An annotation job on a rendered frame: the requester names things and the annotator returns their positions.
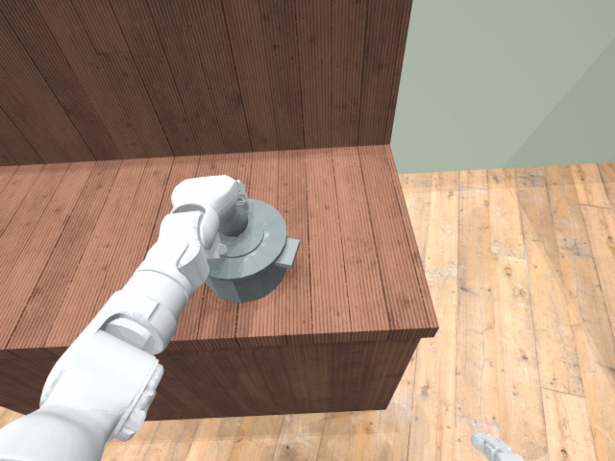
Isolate robot left hand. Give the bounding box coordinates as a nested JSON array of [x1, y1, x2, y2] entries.
[[171, 175, 249, 260]]

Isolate table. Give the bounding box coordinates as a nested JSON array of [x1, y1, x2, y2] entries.
[[0, 0, 439, 422]]

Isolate pot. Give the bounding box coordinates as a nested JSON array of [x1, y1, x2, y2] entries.
[[205, 238, 300, 303]]

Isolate knob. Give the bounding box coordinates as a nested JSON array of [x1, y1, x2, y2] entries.
[[219, 205, 248, 236]]

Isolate lid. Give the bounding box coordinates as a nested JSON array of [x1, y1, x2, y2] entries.
[[207, 199, 287, 281]]

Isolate left robot forearm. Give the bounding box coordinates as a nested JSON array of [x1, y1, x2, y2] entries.
[[39, 200, 220, 407]]

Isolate robot right hand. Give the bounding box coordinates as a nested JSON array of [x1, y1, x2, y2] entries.
[[471, 432, 525, 461]]

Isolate left robot upper arm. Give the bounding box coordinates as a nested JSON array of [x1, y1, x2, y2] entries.
[[0, 329, 164, 461]]

